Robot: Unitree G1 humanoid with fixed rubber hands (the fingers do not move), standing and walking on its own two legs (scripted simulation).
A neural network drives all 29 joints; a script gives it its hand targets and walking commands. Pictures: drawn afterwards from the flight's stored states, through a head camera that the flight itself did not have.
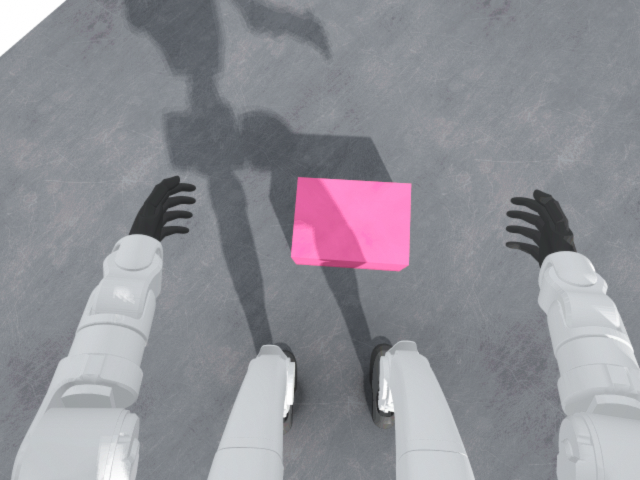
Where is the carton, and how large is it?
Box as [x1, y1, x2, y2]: [291, 177, 410, 270]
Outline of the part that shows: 298,177 291,257 296,263 386,270 399,270 408,264 410,184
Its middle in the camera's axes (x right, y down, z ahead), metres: +0.08 -0.03 +1.02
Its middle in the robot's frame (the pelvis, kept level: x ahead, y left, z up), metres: +0.52 -0.04 -0.62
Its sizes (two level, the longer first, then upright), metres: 0.285 0.205 0.141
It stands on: the floor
